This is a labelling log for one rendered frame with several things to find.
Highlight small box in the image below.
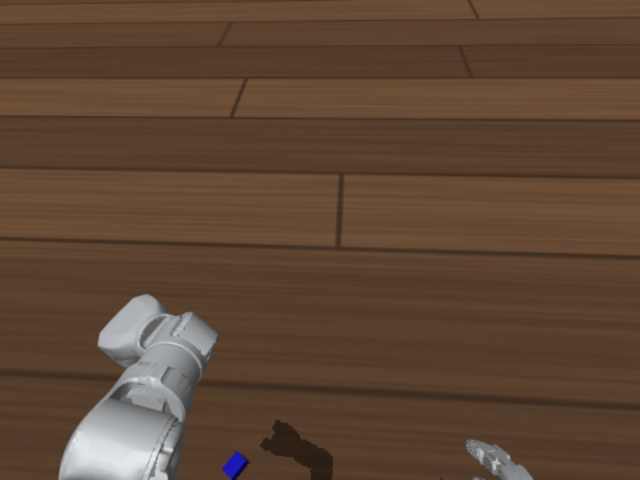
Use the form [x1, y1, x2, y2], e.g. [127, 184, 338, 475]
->
[222, 451, 248, 480]

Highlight left robot arm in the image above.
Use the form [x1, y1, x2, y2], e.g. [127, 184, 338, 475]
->
[58, 312, 218, 480]

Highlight left robot hand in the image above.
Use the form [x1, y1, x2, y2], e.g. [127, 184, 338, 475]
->
[98, 294, 169, 369]

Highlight right robot hand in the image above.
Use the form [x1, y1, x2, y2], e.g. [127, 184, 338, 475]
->
[466, 439, 534, 480]

